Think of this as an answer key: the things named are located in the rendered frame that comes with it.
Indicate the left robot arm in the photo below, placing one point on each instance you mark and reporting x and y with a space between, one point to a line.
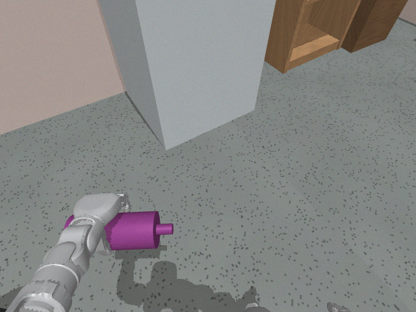
54 283

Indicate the left robot hand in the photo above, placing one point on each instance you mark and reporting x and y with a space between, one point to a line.
104 207

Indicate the bottle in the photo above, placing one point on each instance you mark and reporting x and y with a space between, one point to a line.
134 230

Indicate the bookshelf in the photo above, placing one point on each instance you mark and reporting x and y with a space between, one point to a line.
303 30

